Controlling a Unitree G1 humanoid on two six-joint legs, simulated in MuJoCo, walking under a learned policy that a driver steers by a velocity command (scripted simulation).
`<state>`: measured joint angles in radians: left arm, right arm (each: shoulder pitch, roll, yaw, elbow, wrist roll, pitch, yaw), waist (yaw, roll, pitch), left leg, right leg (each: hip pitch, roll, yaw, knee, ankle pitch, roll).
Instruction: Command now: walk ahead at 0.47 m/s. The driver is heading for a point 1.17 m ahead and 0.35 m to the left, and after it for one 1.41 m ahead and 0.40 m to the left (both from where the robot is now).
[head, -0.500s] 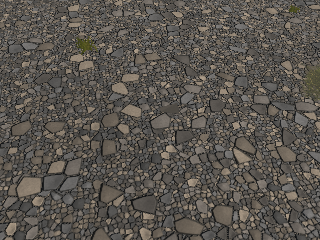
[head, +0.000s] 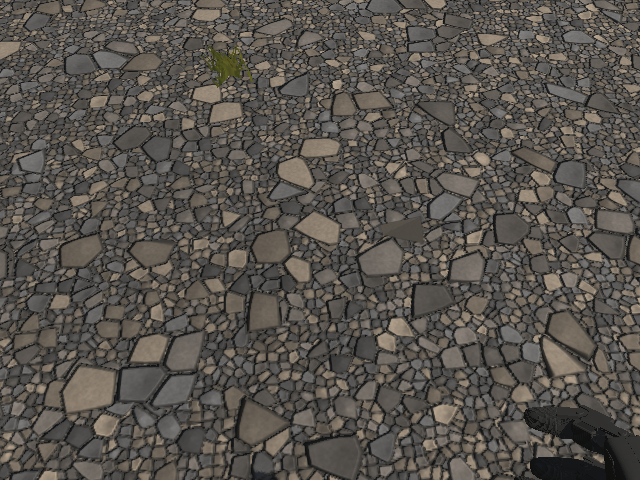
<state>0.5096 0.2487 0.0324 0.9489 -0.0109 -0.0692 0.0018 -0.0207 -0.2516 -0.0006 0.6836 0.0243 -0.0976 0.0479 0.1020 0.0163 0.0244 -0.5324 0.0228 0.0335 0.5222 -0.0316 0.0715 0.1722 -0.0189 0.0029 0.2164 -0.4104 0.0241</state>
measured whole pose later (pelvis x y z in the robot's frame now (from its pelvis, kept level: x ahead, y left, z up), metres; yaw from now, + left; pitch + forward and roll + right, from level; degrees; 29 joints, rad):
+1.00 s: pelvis +0.54 -0.01 +0.02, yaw +9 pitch +1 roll -3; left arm 0.30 0.26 0.06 0.88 0.00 -0.09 0.00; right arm 0.14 -0.26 -0.05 0.78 0.02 -0.05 0.03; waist 0.06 0.04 0.02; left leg -0.67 0.09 -0.03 0.67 0.06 0.03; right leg 0.06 0.04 -0.19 0.19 -0.27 -0.02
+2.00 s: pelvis +1.05 +0.18 +0.02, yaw +44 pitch +1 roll -2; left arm 0.32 0.29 0.07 0.84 0.00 -0.08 0.00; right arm 0.13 -0.29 -0.07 0.62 0.02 -0.02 0.03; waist 0.09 0.04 0.04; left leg -0.68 0.10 -0.03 0.75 -0.02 0.01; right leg 0.02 0.00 -0.19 0.25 -0.29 0.00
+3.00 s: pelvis +1.33 +0.51 +0.01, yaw +45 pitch +0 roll -1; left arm 0.12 0.22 0.02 0.86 0.02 0.00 0.00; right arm 0.25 -0.24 -0.04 0.90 -0.02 0.02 -0.04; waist 0.00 -0.01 0.01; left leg -0.29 0.05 -0.03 0.57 -0.28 -0.04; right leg -0.33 0.02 -0.03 0.49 -0.16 -0.02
